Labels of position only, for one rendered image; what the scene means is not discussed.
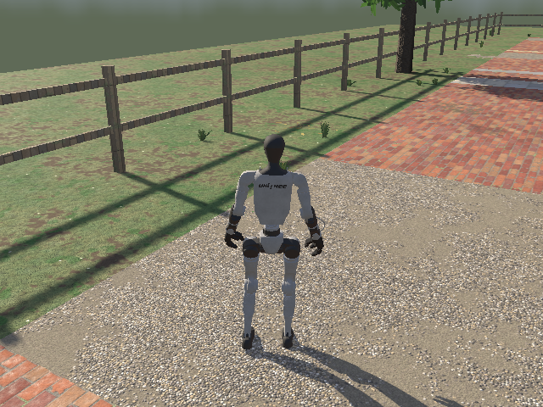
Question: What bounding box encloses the left robot hand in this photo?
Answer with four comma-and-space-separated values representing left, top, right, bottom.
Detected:
224, 231, 244, 248

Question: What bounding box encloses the robot left upper arm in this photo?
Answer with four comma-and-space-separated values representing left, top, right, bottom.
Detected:
232, 170, 255, 216

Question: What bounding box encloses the robot right upper arm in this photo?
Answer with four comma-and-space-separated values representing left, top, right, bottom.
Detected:
291, 171, 313, 219

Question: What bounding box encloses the right robot hand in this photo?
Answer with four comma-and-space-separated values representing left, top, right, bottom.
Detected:
305, 237, 324, 256

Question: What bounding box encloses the robot head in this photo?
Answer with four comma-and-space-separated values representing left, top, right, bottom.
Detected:
259, 134, 288, 176

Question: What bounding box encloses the right robot forearm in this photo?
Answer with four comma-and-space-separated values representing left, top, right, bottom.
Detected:
305, 206, 322, 240

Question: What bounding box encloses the left robot forearm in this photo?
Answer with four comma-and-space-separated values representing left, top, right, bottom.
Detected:
226, 203, 241, 235

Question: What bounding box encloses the right robot thigh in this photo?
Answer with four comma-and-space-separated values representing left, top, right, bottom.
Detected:
282, 237, 300, 296

